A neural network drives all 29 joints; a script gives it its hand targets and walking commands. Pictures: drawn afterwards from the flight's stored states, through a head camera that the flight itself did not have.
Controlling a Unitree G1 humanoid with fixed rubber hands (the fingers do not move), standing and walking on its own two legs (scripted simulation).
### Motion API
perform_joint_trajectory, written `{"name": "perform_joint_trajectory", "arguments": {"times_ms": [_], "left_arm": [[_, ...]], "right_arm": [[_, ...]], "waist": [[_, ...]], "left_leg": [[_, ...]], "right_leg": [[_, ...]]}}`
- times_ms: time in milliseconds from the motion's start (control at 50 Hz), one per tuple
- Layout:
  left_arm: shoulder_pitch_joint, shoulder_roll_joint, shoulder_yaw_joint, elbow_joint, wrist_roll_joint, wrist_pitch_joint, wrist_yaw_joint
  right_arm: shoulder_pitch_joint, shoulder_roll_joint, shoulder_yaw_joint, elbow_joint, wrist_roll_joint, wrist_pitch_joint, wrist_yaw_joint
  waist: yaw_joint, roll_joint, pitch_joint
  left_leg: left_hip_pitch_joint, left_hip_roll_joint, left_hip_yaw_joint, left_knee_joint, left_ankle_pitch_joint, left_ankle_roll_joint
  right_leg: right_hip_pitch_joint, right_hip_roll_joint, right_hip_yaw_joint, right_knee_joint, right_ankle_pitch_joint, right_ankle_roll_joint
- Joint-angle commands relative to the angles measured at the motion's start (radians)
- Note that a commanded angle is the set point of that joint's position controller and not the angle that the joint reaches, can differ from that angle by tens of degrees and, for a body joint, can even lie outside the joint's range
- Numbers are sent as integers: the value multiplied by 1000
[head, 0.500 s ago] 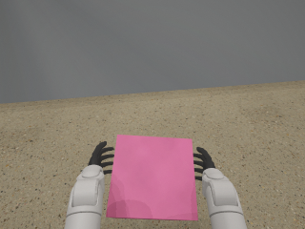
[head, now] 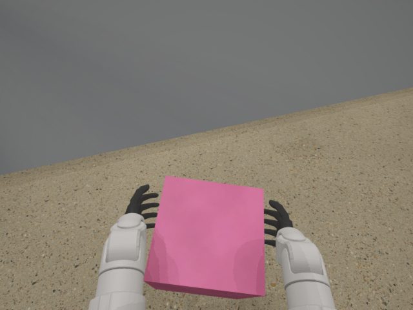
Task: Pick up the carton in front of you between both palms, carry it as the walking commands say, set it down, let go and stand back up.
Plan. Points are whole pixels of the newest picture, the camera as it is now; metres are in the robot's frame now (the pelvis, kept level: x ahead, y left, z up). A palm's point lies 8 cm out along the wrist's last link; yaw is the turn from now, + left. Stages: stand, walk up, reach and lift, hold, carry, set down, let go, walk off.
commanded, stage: hold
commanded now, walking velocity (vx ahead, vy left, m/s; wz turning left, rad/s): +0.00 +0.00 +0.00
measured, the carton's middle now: (204, 243) +0.33 +0.00 -0.04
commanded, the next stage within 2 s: set down in 0.38 s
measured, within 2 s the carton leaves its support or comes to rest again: neither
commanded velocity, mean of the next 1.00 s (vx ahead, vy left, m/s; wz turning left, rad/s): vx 0.00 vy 0.00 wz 0.00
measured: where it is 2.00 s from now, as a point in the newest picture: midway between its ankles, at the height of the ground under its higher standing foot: outside the picture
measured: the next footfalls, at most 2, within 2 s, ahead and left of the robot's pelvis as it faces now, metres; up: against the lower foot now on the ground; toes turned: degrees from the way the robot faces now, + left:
none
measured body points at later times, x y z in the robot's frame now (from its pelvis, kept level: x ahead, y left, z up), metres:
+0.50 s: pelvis +0.01 +0.07 +0.00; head -0.03 +0.08 +0.45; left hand +0.34 +0.21 +0.06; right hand +0.31 -0.09 +0.04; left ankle +0.03 +0.14 -0.74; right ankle +0.03 -0.09 -0.74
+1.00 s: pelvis -0.01 +0.02 -0.04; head +0.18 +0.03 +0.37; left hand +0.38 +0.21 -0.11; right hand +0.35 -0.09 -0.14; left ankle +0.03 +0.14 -0.74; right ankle +0.03 -0.09 -0.74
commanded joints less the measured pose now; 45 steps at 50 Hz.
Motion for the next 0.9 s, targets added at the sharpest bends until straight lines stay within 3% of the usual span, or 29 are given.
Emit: {"name": "perform_joint_trajectory", "arguments": {"times_ms": [0, 20, 40, 60, 80, 100, 140, 160, 180, 220, 240, 260, 300, 340, 360, 400, 440, 480, 500, 540, 560, 620, 640, 680, 720, 740, 780, 860, 880], "left_arm": [[-374, -919, -417, 147, -232, 8, -275], [-370, -917, -404, 169, -240, 6, -285], [-439, -941, -426, 150, -227, 19, -282], [-400, -906, -392, 168, -222, 27, -283], [-490, -932, -472, 103, -267, 15, -287], [-499, -948, -526, 28, -264, 11, -284], [-492, -960, -512, 72, -277, 13, -271], [-449, -936, -519, 56, -261, 6, -268], [-439, -973, -487, 34, -264, -2, -271], [-438, -978, -517, 65, -272, 1, -258], [-454, -964, -538, 12, -302, -7, -260], [-411, -969, -488, 47, -269, -9, -266], [-391, -960, -530, 11, -291, -13, -263], [-397, -966, -506, 35, -284, -10, -268], [-295, -923, -447, 97, -225, 8, -266], [-327, -928, -494, 65, -273, 6, -260], [-330, -895, -459, 34, -232, 4, -256], [-301, -875, -450, 87, -213, 2, -248], [-385, -864, -422, 74, -204, -23, -252], [-445, -841, -342, 119, -178, -61, -246], [-444, -859, -328, 158, -153, -84, -240], [-517, -773, -236, 214, -89, -162, -228], [-413, -760, -225, 185, -65, -192, -219], [-477, -703, -258, 191, -86, -274, -214], [-446, -611, -216, 249, -25, -345, -213], [-480, -604, -202, 257, -38, -380, -211], [-437, -623, -227, 292, -40, -434, -235], [-518, -589, -254, 361, -63, -527, -261], [-576, -594, -299, 296, -83, -539, -273]], "right_arm": [[-622, 910, 482, 43, 235, -51, 283], [-658, 914, 461, 19, 207, -46, 275], [-620, 926, 425, 59, 184, -47, 269], [-615, 882, 400, 94, 189, -34, 270], [-611, 905, 372, 115, 180, -45, 267], [-628, 936, 397, 107, 188, -53, 275], [-548, 912, 406, 127, 191, -59, 278], [-612, 936, 438, 49, 208, -78, 280], [-726, 917, 460, -55, 213, -92, 284], [-664, 929, 446, 34, 226, -78, 277], [-663, 944, 498, -21, 219, -77, 275], [-652, 943, 488, -50, 233, -73, 272], [-671, 975, 522, -86, 253, -91, 274], [-610, 917, 495, -62, 210, -86, 262], [-616, 936, 483, -61, 202, -81, 261], [-570, 917, 495, -63, 205, -81, 248], [-605, 914, 467, -42, 214, -76, 253], [-556, 907, 401, 48, 187, -88, 265], [-542, 917, 376, 73, 149, -91, 263], [-606, 906, 282, 159, 93, -140, 260], [-577, 907, 289, 180, 94, -163, 253], [-677, 866, 193, 245, 27, -240, 220], [-639, 846, 187, 220, 7, -270, 203], [-641, 860, 179, 276, 30, -341, 175], [-596, 834, 146, 343, -12, -408, 150], [-644, 843, 164, 319, 6, -448, 143], [-632, 803, 200, 282, 0, -511, 114], [-713, 939, 324, 279, 58, -601, 71], [-684, 930, 317, 295, 41, -613, 64]], "waist": [[32, 13, -94], [5, -40, -68], [-20, 37, -62], [-5, 25, -46], [-54, 28, -67], [-21, 71, -83], [-77, 137, -48], [-17, 81, -91], [-2, 68, -175], [8, 71, -166], [-9, 7, -191], [28, 25, -202], [36, -30, -183], [-23, 32, -229], [37, -12, -159], [11, 18, -184], [82, 64, -119], [50, 37, -128], [14, 65, -77], [45, 13, -118], [29, 96, -99], [54, 44, -91], [92, 70, -138], [83, 0, -210], [96, -19, -226], [97, -52, -279], [67, -2, -369], [148, -109, -566], [117, -50, -645]], "left_leg": [[-94, -64, 25, -80, -104, 32], [-99, -45, 21, -108, -110, 38], [-59, -65, 39, -104, -113, 18], [-73, -56, 42, -103, -123, 16], [-73, -50, 35, -108, -121, 0], [-35, -49, 20, -100, -135, 9], [-94, -12, -3, -150, -132, -18], [-68, -16, -26, -158, -87, -11], [-36, -12, -31, -146, -46, -25], [-56, 4, -37, -140, 22, -28], [-56, -10, -18, -113, 53, -30], [-45, 3, -43, -131, -27, -16], [-7, 23, -63, -121, 85, -18], [103, 21, -38, -98, 114, -43], [79, 29, -58, -112, 150, -32], [87, 48, -82, -136, 142, -39], [1, 20, -38, -115, 75, -26], [67, 32, -41, -94, 152, -34], [40, 20, -19, -105, 140, -30], [61, 47, -66, -66, 126, -41], [36, 28, -41, -7, 197, -39], [-61, 4, -22, 22, 138, -3], [-99, -18, -9, 48, 257, -12], [-129, -30, 3, 115, 409, -2], [-216, -40, 5, 169, 348, 10], [-228, -60, 21, 183, 344, 11], [-286, -75, 25, 253, 370, 11], [-530, -102, 57, 336, 275, 34], [-546, -117, 50, 363, 304, 30]], "right_leg": [[84, -43, 69, -132, -177, 32], [61, -22, 52, -114, -151, 39], [24, -21, 51, -127, -118, 22], [43, -15, 40, -131, -164, 23], [40, 0, 34, -128, -150, 17], [27, 2, 22, -111, -164, 5], [97, 17, 20, -57, -30, 2], [93, 17, 24, -49, -3, 14], [102, 12, 13, -53, 6, 19], [125, 32, 19, -48, 23, 17], [144, 24, 24, -59, 51, 9], [138, 15, 26, -64, -3, 20], [39, 31, 23, -47, -14, 20], [-13, 7, 55, -101, -9, 5], [-30, 28, 46, -74, 1, 17], [-2, 28, 51, -70, 17, 23], [46, 29, 37, -68, -14, 19], [-11, 25, 50, -81, -6, 4], [-54, 26, 54, -79, 13, 4], [-176, 25, 51, -46, -60, 9], [-156, 9, 71, -42, -32, -7], [-190, 35, 52, 26, -23, -5], [-152, 46, 45, 50, 45, 4], [-251, 64, 37, 79, 117, 34], [-317, 61, 35, 139, 147, 43], [-299, 63, 45, 173, 203, 65], [-329, 67, 38, 223, 297, 72], [-319, 68, 68, 346, 415, 92], [-343, 69, 67, 369, 426, 93]]}}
